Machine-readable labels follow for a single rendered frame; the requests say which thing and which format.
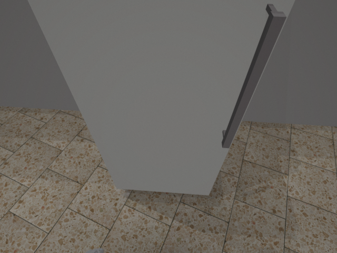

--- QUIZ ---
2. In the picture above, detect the fridge door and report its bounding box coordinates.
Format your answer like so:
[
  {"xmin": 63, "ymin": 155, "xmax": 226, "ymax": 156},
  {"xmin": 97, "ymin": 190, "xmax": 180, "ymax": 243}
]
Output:
[{"xmin": 28, "ymin": 0, "xmax": 295, "ymax": 196}]

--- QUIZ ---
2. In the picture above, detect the handle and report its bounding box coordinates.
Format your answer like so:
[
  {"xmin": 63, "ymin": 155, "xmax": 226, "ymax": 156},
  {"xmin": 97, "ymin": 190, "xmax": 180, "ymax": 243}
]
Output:
[{"xmin": 222, "ymin": 4, "xmax": 286, "ymax": 148}]

